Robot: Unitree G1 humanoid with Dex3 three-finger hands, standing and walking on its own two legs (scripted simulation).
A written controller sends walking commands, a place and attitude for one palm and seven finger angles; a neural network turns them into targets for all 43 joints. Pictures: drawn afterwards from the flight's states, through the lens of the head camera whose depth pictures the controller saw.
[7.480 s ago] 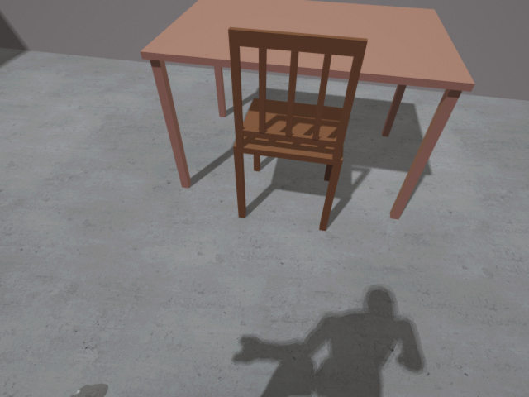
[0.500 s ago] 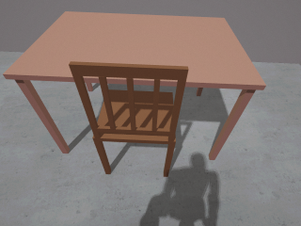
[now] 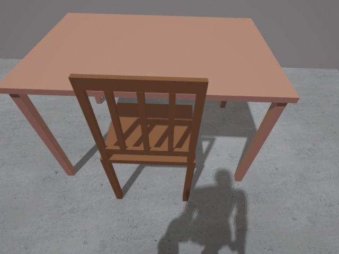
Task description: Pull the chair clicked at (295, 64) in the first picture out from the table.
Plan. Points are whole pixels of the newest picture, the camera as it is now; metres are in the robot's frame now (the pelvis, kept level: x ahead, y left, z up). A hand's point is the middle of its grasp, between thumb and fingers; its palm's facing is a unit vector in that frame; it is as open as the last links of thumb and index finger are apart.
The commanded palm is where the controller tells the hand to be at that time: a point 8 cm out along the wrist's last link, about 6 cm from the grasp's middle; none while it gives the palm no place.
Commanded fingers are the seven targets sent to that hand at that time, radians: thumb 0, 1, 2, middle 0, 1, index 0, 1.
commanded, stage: shuffle to correct the standing spot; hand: left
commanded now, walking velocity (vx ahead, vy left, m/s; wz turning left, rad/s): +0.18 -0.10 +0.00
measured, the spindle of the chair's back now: (144, 123) +0.57 +0.12 -0.09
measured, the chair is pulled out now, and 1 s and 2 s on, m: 0.00 0.00 0.00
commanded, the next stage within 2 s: come to a stop and stand still in 0.58 s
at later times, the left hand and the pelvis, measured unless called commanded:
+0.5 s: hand out of the picture +0.01 +0.10 -0.19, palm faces +0.09 -0.99 -0.12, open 7.4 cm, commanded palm none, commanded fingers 0.00 0.90 0.90 -0.20 -0.30 -0.20 -0.30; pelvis +0.10 -0.03 -0.02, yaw +0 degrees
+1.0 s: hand (146, 225) +0.24 +0.08 -0.18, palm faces -0.03 -0.97 -0.24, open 7.4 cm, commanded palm none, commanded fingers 0.00 0.90 0.90 -0.20 -0.30 -0.20 -0.30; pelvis +0.17 -0.10 -0.01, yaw +0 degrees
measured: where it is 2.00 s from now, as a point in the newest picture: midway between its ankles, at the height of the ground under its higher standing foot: outside the picture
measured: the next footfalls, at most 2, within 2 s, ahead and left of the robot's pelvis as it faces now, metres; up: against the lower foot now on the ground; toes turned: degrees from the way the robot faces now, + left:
left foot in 0.50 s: +0.16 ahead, +0.06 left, +0.00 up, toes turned +6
right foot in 0.86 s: +0.26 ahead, -0.24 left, +0.00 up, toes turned -5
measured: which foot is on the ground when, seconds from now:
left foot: down 0.00-0.32, up 0.34-0.48, down 0.50-0.88, up 0.90-1.00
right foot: down 0.00-0.52, up 0.54-0.84, down 0.86-1.00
